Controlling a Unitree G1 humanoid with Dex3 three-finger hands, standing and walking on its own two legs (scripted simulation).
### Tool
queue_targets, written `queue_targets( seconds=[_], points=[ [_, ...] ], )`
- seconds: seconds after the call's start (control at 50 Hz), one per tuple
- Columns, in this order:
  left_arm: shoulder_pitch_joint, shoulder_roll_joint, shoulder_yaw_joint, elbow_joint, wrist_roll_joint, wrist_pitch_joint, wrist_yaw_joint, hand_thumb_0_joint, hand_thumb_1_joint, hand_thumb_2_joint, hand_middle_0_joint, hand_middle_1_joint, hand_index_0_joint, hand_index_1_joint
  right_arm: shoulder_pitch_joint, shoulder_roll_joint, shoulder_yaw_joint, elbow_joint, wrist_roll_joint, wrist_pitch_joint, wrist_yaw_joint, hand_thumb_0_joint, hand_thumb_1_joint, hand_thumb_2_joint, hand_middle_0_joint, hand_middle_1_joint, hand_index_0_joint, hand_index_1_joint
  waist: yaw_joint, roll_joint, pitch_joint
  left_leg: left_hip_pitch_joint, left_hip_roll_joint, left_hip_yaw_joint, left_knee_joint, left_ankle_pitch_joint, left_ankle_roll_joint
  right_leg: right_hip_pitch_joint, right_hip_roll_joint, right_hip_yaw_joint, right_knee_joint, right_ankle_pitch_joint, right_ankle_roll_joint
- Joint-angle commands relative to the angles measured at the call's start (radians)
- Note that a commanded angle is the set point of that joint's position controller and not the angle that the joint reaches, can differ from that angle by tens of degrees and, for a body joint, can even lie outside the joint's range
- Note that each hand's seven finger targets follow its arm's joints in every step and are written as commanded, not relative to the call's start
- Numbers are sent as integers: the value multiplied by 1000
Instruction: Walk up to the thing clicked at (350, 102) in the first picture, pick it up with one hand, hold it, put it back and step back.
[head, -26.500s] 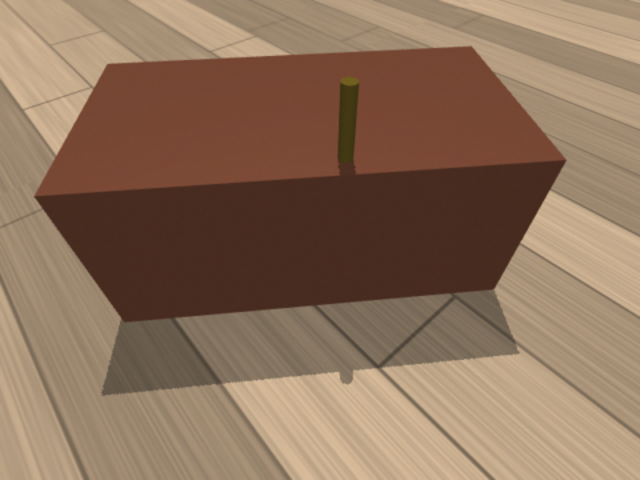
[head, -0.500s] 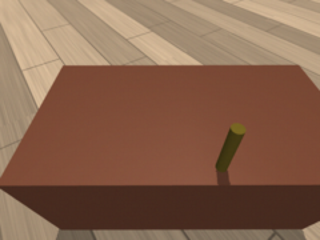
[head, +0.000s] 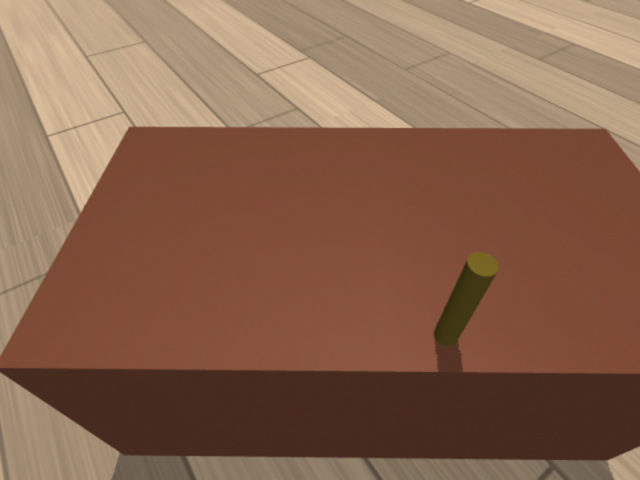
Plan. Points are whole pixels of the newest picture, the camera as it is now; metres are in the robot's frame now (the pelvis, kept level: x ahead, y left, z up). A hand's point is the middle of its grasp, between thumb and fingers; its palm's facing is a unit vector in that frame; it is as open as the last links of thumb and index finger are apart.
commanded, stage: stand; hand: right
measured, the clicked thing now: (461, 304) +0.39 -0.22 -0.08
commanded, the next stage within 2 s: step back in 1.86 s
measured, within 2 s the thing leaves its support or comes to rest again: neither
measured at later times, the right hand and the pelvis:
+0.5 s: hand out of the picture +0.08 -0.26 -0.16, palm faces -0.03 +0.94 -0.35, open 7.4 cm; pelvis +0.00 +0.00 +0.00, yaw +0 degrees
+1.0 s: hand out of the picture +0.07 -0.26 -0.16, palm faces -0.03 +0.94 -0.35, open 7.4 cm; pelvis +0.00 +0.00 +0.00, yaw +0 degrees
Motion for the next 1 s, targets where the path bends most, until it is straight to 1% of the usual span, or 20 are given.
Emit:
queue_targets(
  seconds=[0.0,0.06,0.1,0.14,0.2,0.24,0.28,0.38,0.5,0.52,0.64,0.66,0.72,0.76,0.78,0.82,0.88,0.9,0.92,0.98],
  points=[
    [-34,210,37,-55,1,-18,16,0,900,900,-200,-300,-200,-301,-33,-213,-39,-51,0,-23,-10,0,-900,-900,200,300,200,300,3,6,-91,-9,97,-71,-44,178,41,43,-99,82,-50,125,-37],
    [-35,215,39,-60,2,-19,19,0,900,900,-200,-300,-200,-301,-32,-217,-42,-53,0,-25,-12,0,-900,-900,200,300,200,300,3,2,-102,-7,101,-71,-41,196,41,56,-101,81,-45,153,-39],
    [-38,215,39,-57,2,-17,19,0,900,900,-200,-300,-200,-301,-33,-207,-38,-52,0,-23,-12,0,-900,-900,200,300,200,300,3,-4,-88,-14,97,-72,-48,196,38,50,-97,75,-43,147,-37],
    [-31,213,38,-59,1,-18,18,0,900,900,-200,-300,-200,-301,-32,-219,-41,-53,1,-24,-13,0,-900,-900,200,300,200,300,4,4,-100,-2,100,-67,-40,201,42,53,-100,79,-46,159,-38],
    [-30,214,38,-60,2,-18,18,0,900,900,-200,-300,-200,-301,-35,-217,-40,-55,2,-23,-13,0,-900,-900,200,300,200,300,4,2,-107,9,102,-68,-35,216,42,59,-100,77,-41,175,-37],
    [-32,211,37,-58,1,-18,19,0,900,900,-200,-300,-200,-301,-36,-215,-38,-53,2,-22,-13,0,-900,-900,200,300,200,300,5,1,-86,-4,99,-70,-44,200,41,46,-97,76,-47,157,-34],
    [-31,215,38,-59,3,-19,20,0,900,900,-200,-300,-200,-301,-42,-215,-41,-56,1,-22,-12,0,-900,-900,200,300,200,300,5,-7,-87,10,104,-73,-43,207,42,38,-96,71,-46,152,-36],
    [-36,210,37,-62,1,-19,19,0,900,900,-200,-300,-200,-301,-37,-216,-41,-55,1,-22,-11,0,-900,-900,200,300,200,300,3,5,-75,-11,100,-70,-52,176,38,42,-96,77,-56,127,-35],
    [-29,216,39,-63,3,-21,19,0,900,900,-200,-300,-200,-301,-44,-213,-43,-58,2,-22,-10,0,-900,-900,200,300,200,300,7,0,-90,1,102,-71,-46,185,43,51,-99,77,-54,142,-38],
    [-40,222,42,-65,3,-21,20,0,900,900,-200,-300,-200,-301,-39,-212,-44,-61,1,-22,-11,0,-900,-900,200,300,200,300,3,-4,-96,-6,101,-67,-44,187,44,59,-102,81,-52,152,-40],
    [-38,217,43,-61,1,-17,17,0,900,900,-200,-300,-200,-301,-34,-211,-40,-57,1,-24,-11,0,-900,-900,200,300,200,300,5,7,-66,-25,97,-71,-67,158,39,52,-97,77,-53,110,-39],
    [-27,211,41,-58,1,-16,16,0,900,900,-200,-300,-200,-301,-42,-214,-41,-56,2,-24,-11,0,-900,-900,200,300,200,300,10,13,-61,-18,96,-72,-65,139,40,37,-94,74,-59,94,-38],
    [-30,214,42,-58,3,-17,16,0,900,900,-200,-300,-200,-301,-34,-216,-43,-55,2,-21,-10,0,-900,-900,200,300,200,300,7,-1,-53,-27,94,-78,-73,100,40,29,-93,76,-68,49,-38],
    [-36,223,45,-63,4,-19,17,0,900,900,-200,-300,-200,-301,-36,-214,-45,-60,0,-22,-10,0,-900,-900,200,300,200,300,4,-7,-85,0,99,-73,-57,151,42,37,-98,80,-58,96,-41],
    [-29,219,42,-63,4,-20,17,0,900,900,-200,-300,-200,-301,-37,-217,-45,-60,0,-23,-10,0,-900,-900,200,300,200,300,4,1,-85,5,101,-75,-55,158,41,30,-96,77,-59,96,-40],
    [-32,217,41,-63,4,-22,18,0,900,900,-200,-300,-200,-301,-34,-212,-44,-59,2,-22,-9,0,-900,-900,200,300,200,300,3,-5,-97,2,102,-75,-46,166,43,50,-102,81,-58,121,-39],
    [-35,217,41,-60,3,-20,18,0,900,900,-200,-300,-200,-301,-35,-211,-41,-57,1,-21,-10,0,-900,-900,200,300,200,300,1,7,-68,-24,95,-72,-58,130,41,42,-99,81,-62,99,-38],
    [-30,218,41,-64,3,-20,17,0,900,900,-200,-300,-200,-301,-36,-213,-43,-58,0,-21,-10,0,-900,-900,200,300,200,300,4,6,-82,-10,97,-71,-55,143,42,41,-103,83,-57,110,-41],
    [-31,217,41,-63,3,-19,18,0,900,900,-200,-300,-200,-301,-34,-213,-42,-58,1,-20,-10,0,-900,-900,200,300,200,300,3,2,-73,-20,96,-73,-56,140,41,35,-97,75,-59,99,-38],
    [-21,218,40,-62,3,-22,17,0,900,900,-200,-300,-200,-301,-31,-215,-42,-57,1,-22,-10,0,-900,-900,200,300,200,300,5,2,-97,0,101,-72,-45,177,46,52,-101,83,-54,142,-39]
  ],
)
